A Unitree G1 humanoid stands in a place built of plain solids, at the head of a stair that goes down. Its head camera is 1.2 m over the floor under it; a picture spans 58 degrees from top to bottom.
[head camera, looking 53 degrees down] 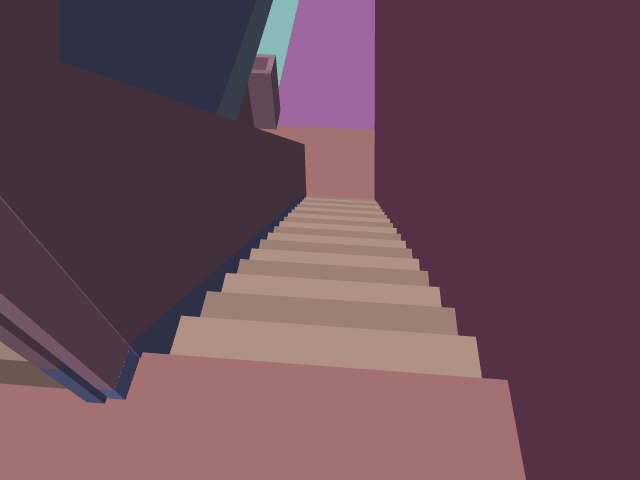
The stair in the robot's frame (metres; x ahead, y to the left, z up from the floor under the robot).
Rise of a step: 0.20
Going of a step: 0.22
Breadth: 1.05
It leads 4 degrees to the right of straight ahead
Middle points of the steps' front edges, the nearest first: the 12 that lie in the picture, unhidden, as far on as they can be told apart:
0.46 0.00 0.00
0.68 -0.02 -0.20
0.90 -0.04 -0.40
1.12 -0.06 -0.60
1.33 -0.07 -0.80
1.55 -0.09 -1.00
1.77 -0.11 -1.20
1.99 -0.12 -1.40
2.21 -0.14 -1.60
2.43 -0.16 -1.80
2.65 -0.18 -2.00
2.87 -0.19 -2.20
